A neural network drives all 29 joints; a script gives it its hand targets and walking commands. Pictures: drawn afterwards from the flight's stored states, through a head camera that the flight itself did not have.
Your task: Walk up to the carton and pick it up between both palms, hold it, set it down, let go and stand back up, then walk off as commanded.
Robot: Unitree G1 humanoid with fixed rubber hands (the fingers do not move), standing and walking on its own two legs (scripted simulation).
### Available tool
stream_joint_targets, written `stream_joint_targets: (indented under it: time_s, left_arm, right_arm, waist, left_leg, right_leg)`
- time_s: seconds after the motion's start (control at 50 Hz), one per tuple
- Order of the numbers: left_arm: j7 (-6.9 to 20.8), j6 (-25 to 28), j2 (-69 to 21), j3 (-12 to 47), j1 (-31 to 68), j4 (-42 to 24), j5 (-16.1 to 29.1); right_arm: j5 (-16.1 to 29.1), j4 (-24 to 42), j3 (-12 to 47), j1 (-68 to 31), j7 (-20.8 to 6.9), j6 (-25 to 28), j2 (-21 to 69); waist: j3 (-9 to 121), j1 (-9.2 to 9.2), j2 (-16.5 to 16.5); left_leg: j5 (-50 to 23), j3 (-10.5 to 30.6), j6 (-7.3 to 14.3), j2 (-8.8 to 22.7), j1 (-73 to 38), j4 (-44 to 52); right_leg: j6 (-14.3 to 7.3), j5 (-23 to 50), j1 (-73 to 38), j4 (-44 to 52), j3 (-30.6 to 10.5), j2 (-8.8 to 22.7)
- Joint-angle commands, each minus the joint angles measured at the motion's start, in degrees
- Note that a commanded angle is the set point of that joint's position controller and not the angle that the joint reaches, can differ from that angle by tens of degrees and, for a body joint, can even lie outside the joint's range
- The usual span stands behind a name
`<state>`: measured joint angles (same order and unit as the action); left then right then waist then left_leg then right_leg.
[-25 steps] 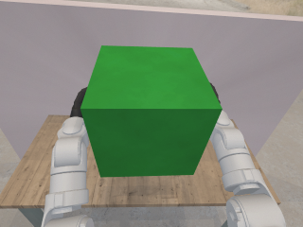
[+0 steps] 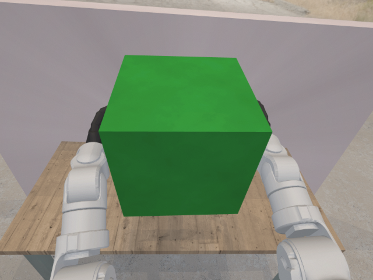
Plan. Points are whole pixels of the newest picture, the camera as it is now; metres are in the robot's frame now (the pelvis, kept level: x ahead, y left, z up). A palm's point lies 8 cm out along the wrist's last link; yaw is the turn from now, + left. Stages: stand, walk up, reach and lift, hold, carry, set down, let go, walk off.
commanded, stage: hold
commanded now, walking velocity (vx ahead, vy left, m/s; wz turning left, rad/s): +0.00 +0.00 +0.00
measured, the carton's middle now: (181, 134) +0.38 +0.00 +0.17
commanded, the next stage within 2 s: none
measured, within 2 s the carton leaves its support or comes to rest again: neither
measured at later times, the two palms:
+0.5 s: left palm (100, 143) +0.35 +0.17 +0.17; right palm (260, 135) +0.37 -0.17 +0.18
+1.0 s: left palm (99, 144) +0.35 +0.17 +0.17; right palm (259, 135) +0.37 -0.17 +0.18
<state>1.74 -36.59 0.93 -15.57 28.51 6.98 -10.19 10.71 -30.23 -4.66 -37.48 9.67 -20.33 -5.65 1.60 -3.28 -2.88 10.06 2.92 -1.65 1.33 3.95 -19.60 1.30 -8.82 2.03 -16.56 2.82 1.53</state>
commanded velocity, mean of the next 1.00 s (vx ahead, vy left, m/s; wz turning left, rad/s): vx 0.00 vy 0.00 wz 0.00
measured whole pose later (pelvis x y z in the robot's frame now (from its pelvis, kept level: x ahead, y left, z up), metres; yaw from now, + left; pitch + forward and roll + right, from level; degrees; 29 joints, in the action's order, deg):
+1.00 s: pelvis +0.01 +0.00 +0.00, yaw +0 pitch -6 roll -1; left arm 1.5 -37.0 0.7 -15.0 26.7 4.9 -9.9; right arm 11.8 -28.0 -3.5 -35.7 10.1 -20.7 -5.9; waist 1.4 -3.6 -2.9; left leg 10.8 3.1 -1.7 1.5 3.3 -19.7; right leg 1.3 -9.3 1.0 -16.1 3.0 1.4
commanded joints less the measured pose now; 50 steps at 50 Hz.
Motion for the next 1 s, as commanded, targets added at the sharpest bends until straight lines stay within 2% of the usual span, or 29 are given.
stream_joint_targets:
  time_s: [0.0,0.02,0.04,0.1,0.14,0.16,0.18,0.22,0.24,0.26,0.32,0.36,0.38,0.42,0.46,0.5,0.52,0.54,0.6,0.66,0.74,0.76,0.78,0.8,0.84,0.88,0.92,0.96,0.98]
  left_arm:
    - [6.75,4.66,-29.91,30.3,45.52,-8.34,7.21]
    - [6.89,4.8,-30.43,30.99,45.41,-10.11,7.72]
    - [6.75,4.85,-30.46,31.19,45.32,-10.28,7.85]
    - [6.62,4.8,-30.33,31.17,45.36,-10.43,7.7]
    - [6.77,4.55,-30.16,30.43,43.56,-9.22,7.29]
    - [6.69,4.62,-30.67,31.65,43.76,-11.05,7.74]
    - [6.6,4.83,-30.71,31.63,44.2,-11.07,8.15]
    - [6.73,4.54,-29.71,30.86,44.82,-10.15,7.22]
    - [6.65,4.64,-30.35,31.72,45.21,-11.56,7.81]
    - [6.52,4.69,-30.02,31.11,44.67,-11.72,7.72]
    - [6.51,4.49,-29.7,30.64,44.32,-9.67,7.07]
    - [6.39,4.86,-30.95,32.19,44.59,-12.01,8.34]
    - [6.25,4.94,-30.28,31.47,45.13,-10.56,7.82]
    - [6.17,5.08,-30.48,31.91,44.77,-10.56,8.12]
    - [6.23,4.84,-30.24,32.05,44.32,-10.99,7.92]
    - [6.14,4.67,-30.33,31.87,43.94,-11.14,7.91]
    - [6.21,4.69,-30.42,32.07,43.44,-11.9,8.06]
    - [6.28,4.7,-29.78,31.49,43.51,-11.36,8.12]
    - [6.57,4.57,-30.24,31.83,43.69,-11.5,7.96]
    - [6.72,4.17,-29.0,30.58,42.73,-11.11,7.21]
    - [6.85,4.64,-28.96,31.34,42.35,-13.15,7.89]
    - [6.73,4.65,-29.27,31.27,42.91,-12.79,7.82]
    - [6.62,4.77,-29.21,32.12,43.01,-14.02,8.12]
    - [6.44,4.85,-30.26,33.1,42.47,-15.03,8.37]
    - [6.73,4.51,-29.14,31.96,42.22,-12.84,8.14]
    - [6.84,4.21,-29.03,31.6,41.88,-12.26,7.53]
    - [6.97,4.31,-29.27,31.48,42.24,-13.3,7.73]
    - [6.9,4.61,-29.42,32.09,43.25,-13.55,7.99]
    - [6.86,4.49,-29.89,32.39,42.56,-13.75,8.23]
  right_arm:
    - [4.58,15.54,23.75,-41.09,-7.28,3.21,33.89]
    - [4.42,17.17,23.86,-40.86,-7.26,3.51,34.47]
    - [4.97,17.89,24.7,-41.55,-7.2,3.64,34.4]
    - [5.52,18.49,24.89,-42.14,-7.14,3.84,34.41]
    - [5.44,17.89,25.12,-41.27,-7.02,3.62,33.68]
    - [5.61,18.6,25.32,-40.33,-6.94,3.76,33.9]
    - [6.19,20.23,26.01,-42.16,-6.92,3.94,33.95]
    - [5.5,16.99,24.48,-40.42,-6.99,3.36,33.28]
    - [5.39,17.77,24.59,-40.64,-7.23,3.59,33.47]
    - [5.86,18.23,25.63,-40.43,-7.22,3.49,33.95]
    - [5.55,17.99,24.58,-41.8,-7.27,3.6,33.64]
    - [5.98,20.68,25.71,-42.27,-7.17,4.01,34.04]
    - [5.85,18.61,25.57,-41.64,-7.16,3.74,33.97]
    - [5.85,19.62,25.54,-42.2,-7.16,3.99,33.9]
    - [5.86,19.53,25.45,-41.46,-6.95,3.81,33.98]
    - [5.96,19.36,25.49,-40.86,-7.04,3.69,33.45]
    - [6.13,19.18,25.56,-40.14,-6.97,3.48,33.63]
    - [5.97,19.57,25.81,-40.27,-6.84,3.42,33.48]
    - [5.86,18.95,25.16,-40.0,-6.8,3.23,33.58]
    - [6.26,19.22,26.14,-39.93,-6.5,2.92,33.6]
    - [6.61,21.31,26.5,-39.03,-6.16,3.03,33.82]
    - [6.91,21.87,27.32,-40.71,-6.19,3.34,34.19]
    - [6.71,20.87,26.91,-38.92,-6.12,3.15,33.75]
    - [7.2,22.77,27.69,-39.3,-6.12,3.31,34.14]
    - [6.5,21.73,26.54,-39.0,-5.93,2.82,33.46]
    - [6.49,20.59,26.56,-39.19,-6.05,2.68,33.32]
    - [6.29,20.71,26.63,-38.72,-6.25,2.58,34.07]
    - [6.23,21.8,26.84,-39.55,-6.16,2.96,34.02]
    - [6.61,21.22,26.73,-39.0,-6.07,2.96,34.1]
  waist:
    - [20.78,-0.41,4.49]
    - [22.79,-1.0,4.41]
    - [22.98,-0.42,4.35]
    - [23.52,-0.53,5.19]
    - [22.65,-0.33,4.39]
    - [24.33,-0.96,4.47]
    - [24.51,-0.39,4.05]
    - [20.91,-0.98,4.98]
    - [22.26,-1.02,5.32]
    - [22.6,-0.11,4.53]
    - [21.1,-0.2,4.68]
    - [24.73,-0.39,4.6]
    - [22.91,-0.26,4.73]
    - [23.64,-0.48,4.23]
    - [23.5,-0.78,5.31]
    - [22.6,-0.33,5.1]
    - [23.51,-0.86,5.07]
    - [23.75,-0.59,4.0]
    - [22.63,-1.17,4.74]
    - [21.76,-0.43,3.5]
    - [24.0,-1.03,4.36]
    - [24.39,-0.15,4.34]
    - [24.53,-1.03,4.85]
    - [25.6,-0.49,4.67]
    - [22.9,-1.23,3.94]
    - [21.33,-0.48,4.41]
    - [22.07,-0.59,3.7]
    - [22.63,-0.58,4.05]
    - [22.87,-0.95,5.28]
  left_leg:
    - [-12.91,-3.28,-1.32,-5.17,-4.99,2.46]
    - [-13.81,-3.22,-1.26,-5.13,-5.75,2.41]
    - [-14.75,-3.36,-1.33,-5.29,-5.51,1.9]
    - [-16.53,-3.16,-1.67,-5.26,-6.25,1.34]
    - [-17.3,-3.13,-1.59,-5.14,-6.55,1.5]
    - [-18.78,-3.11,-1.9,-5.24,-6.87,0.96]
    - [-18.74,-2.88,-1.8,-5.2,-6.91,0.86]
    - [-16.66,-3.05,-1.82,-5.2,-5.86,1.34]
    - [-16.91,-2.97,-2.03,-5.14,-6.36,1.61]
    - [-17.31,-3.07,-1.72,-5.05,-6.1,1.35]
    - [-15.27,-3.2,-1.59,-5.1,-5.42,1.75]
    - [-17.55,-3.15,-1.76,-5.11,-6.62,1.0]
    - [-16.91,-3.19,-1.77,-5.18,-6.42,1.1]
    - [-17.63,-3.0,-1.81,-5.01,-6.42,0.99]
    - [-17.15,-2.96,-1.89,-5.1,-6.13,1.0]
    - [-17.92,-2.96,-1.93,-5.09,-6.54,1.02]
    - [-18.63,-2.94,-2.05,-5.09,-6.97,0.89]
    - [-18.14,-3.05,-1.79,-5.22,-6.65,1.06]
    - [-17.48,-2.98,-1.9,-5.16,-6.21,1.07]
    - [-18.19,-3.07,-1.67,-5.3,-6.18,1.04]
    - [-19.57,-2.98,-1.67,-5.67,-5.97,0.62]
    - [-20.34,-3.05,-1.88,-5.49,-6.64,0.39]
    - [-20.76,-2.91,-2.22,-5.57,-7.04,0.33]
    - [-21.79,-2.6,-2.2,-5.49,-7.41,0.07]
    - [-19.22,-2.94,-1.87,-5.47,-6.78,0.48]
    - [-18.55,-2.97,-1.91,-5.43,-6.13,1.17]
    - [-17.9,-2.9,-1.67,-5.33,-5.8,1.25]
    - [-18.76,-3.07,-1.93,-5.58,-5.9,0.97]
    - [-20.03,-2.8,-2.27,-5.49,-6.71,0.55]
  right_leg:
    - [0.61,8.03,-4.21,1.92,1.27,-4.96]
    - [0.67,9.15,-5.03,1.76,1.24,-4.9]
    - [0.78,10.22,-5.38,1.52,1.24,-4.97]
    - [0.79,11.76,-5.47,1.26,1.29,-5.13]
    - [0.72,11.96,-5.47,1.39,1.36,-5.27]
    - [0.81,13.45,-6.13,1.06,1.42,-5.41]
    - [0.85,13.38,-6.39,1.08,1.28,-5.45]
    - [0.67,11.21,-5.21,1.58,1.23,-5.23]
    - [0.53,11.19,-5.01,1.48,1.51,-5.33]
    - [0.7,11.87,-5.72,1.18,1.29,-5.27]
    - [0.62,9.66,-5.2,1.59,1.44,-5.31]
    - [0.72,12.0,-5.7,1.13,1.61,-5.59]
    - [0.65,11.46,-5.2,1.39,1.37,-5.44]
    - [0.76,12.06,-5.6,1.21,1.5,-5.49]
    - [0.69,11.91,-5.45,1.22,1.3,-5.37]
    - [0.83,12.03,-4.98,1.24,1.45,-5.47]
    - [0.76,12.9,-5.33,1.07,1.31,-5.5]
    - [0.98,13.48,-5.84,1.19,1.07,-5.35]
    - [0.74,12.61,-5.62,1.27,1.26,-5.35]
    - [1.05,14.16,-6.48,1.26,1.06,-5.24]
    - [1.28,17.0,-7.48,0.84,0.88,-5.13]
    - [1.18,16.96,-7.49,0.56,1.13,-5.29]
    - [1.09,17.18,-7.35,0.66,1.2,-5.32]
    - [1.27,17.76,-7.41,0.48,1.07,-5.55]
    - [1.21,16.16,-6.66,0.99,1.01,-5.21]
    - [1.18,14.76,-6.24,1.14,1.12,-5.24]
    - [1.12,14.25,-6.66,1.14,0.97,-5.16]
    - [1.17,15.19,-7.32,1.03,1.23,-5.29]
    - [0.92,16.21,-7.02,0.82,1.06,-5.17]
